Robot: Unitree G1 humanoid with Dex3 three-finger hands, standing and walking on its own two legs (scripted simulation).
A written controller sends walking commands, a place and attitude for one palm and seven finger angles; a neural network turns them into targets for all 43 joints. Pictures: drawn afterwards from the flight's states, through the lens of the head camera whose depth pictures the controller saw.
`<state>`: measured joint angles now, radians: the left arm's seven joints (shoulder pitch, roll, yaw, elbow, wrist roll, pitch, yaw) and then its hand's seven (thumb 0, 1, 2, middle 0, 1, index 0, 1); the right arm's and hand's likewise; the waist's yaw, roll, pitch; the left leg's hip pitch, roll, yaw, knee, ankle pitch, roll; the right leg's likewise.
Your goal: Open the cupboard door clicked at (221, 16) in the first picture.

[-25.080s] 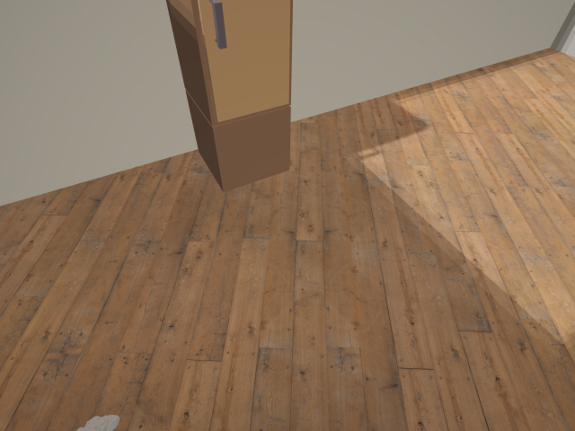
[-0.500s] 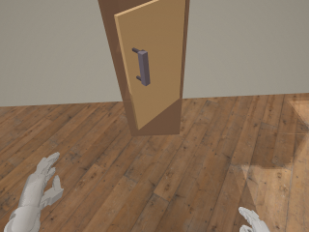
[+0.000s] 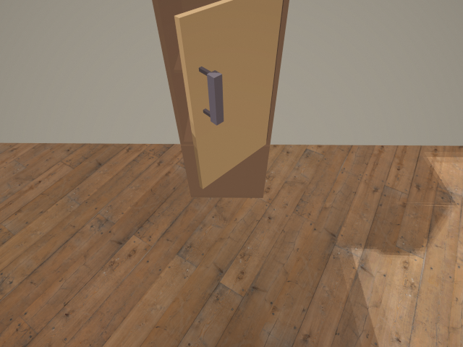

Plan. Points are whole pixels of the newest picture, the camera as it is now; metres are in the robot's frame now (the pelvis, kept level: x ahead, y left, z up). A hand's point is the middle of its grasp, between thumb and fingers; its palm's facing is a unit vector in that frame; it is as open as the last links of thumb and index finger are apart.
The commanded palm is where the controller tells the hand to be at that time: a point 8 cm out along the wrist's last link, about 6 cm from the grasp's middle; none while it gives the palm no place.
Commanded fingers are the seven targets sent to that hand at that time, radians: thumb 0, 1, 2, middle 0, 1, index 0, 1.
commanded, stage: let the arm hang, fingers relaxed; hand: left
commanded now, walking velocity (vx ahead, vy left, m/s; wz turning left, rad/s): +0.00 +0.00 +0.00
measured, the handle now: (210, 95) +0.70 +0.10 +0.05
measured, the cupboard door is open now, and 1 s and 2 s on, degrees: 44 44 44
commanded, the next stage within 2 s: look to check the result in 0.48 s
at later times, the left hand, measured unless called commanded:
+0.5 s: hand out of the picture +0.08 +0.20 -0.16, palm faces -0.01 -0.96 -0.26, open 7.4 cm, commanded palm none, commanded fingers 0.00 0.90 0.90 -0.20 -0.30 -0.20 -0.30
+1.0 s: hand out of the picture +0.11 +0.22 -0.15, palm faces -0.01 -0.95 -0.32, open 7.4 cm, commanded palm none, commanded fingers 0.00 0.90 0.90 -0.20 -0.30 -0.20 -0.30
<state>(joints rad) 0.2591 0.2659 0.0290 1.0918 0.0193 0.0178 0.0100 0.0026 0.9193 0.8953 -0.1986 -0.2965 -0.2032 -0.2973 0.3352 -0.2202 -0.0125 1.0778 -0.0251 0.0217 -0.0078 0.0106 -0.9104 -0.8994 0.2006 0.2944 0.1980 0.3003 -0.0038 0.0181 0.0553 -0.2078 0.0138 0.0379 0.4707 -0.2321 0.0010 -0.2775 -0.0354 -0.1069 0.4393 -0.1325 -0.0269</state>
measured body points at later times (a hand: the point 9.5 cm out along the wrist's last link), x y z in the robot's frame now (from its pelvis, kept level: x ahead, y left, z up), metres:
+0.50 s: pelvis +0.02 +0.00 +0.01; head +0.03 -0.01 +0.46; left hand +0.08 +0.25 -0.14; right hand +0.04 -0.26 -0.15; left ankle +0.02 +0.12 -0.74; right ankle +0.07 -0.11 -0.74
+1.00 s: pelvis +0.04 -0.01 +0.01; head +0.07 -0.03 +0.46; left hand +0.11 +0.27 -0.13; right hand +0.09 -0.28 -0.15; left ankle +0.02 +0.12 -0.74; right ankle +0.07 -0.11 -0.74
